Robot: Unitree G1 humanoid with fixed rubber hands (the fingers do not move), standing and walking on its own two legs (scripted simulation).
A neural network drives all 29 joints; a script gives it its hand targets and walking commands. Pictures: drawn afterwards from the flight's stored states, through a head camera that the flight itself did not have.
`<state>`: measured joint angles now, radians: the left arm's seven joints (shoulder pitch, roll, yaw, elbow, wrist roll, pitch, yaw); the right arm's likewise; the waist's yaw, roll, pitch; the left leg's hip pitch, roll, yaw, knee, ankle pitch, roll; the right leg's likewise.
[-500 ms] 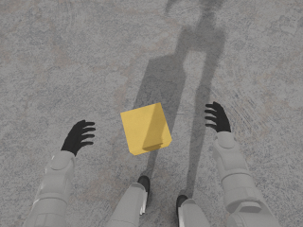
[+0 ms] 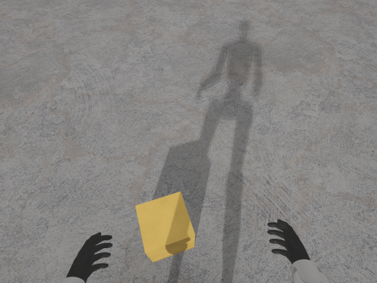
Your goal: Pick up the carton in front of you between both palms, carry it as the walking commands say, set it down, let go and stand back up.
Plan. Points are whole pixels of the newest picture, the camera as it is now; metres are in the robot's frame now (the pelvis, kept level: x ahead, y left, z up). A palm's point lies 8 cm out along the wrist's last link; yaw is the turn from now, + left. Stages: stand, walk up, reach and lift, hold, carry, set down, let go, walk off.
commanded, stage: let go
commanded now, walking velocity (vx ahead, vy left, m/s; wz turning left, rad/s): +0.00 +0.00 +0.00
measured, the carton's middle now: (166, 227) +0.41 +0.12 -0.65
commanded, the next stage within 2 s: stand in 0.52 s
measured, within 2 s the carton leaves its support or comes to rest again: neither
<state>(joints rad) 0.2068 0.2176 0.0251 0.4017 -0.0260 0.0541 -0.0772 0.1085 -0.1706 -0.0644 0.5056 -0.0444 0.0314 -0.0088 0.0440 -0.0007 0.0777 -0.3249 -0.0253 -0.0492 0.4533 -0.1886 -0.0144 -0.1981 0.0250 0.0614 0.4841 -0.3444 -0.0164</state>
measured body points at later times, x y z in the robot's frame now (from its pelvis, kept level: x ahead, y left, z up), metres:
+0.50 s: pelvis +0.00 +0.00 +0.00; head +0.01 +0.01 +0.45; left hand +0.17 +0.25 -0.07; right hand +0.18 -0.23 -0.08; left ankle +0.03 +0.13 -0.74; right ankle -0.06 -0.11 -0.74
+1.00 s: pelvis +0.02 +0.03 +0.00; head +0.04 +0.06 +0.44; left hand +0.18 +0.31 -0.12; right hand +0.14 -0.27 -0.09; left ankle +0.03 +0.13 -0.74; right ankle -0.06 -0.11 -0.74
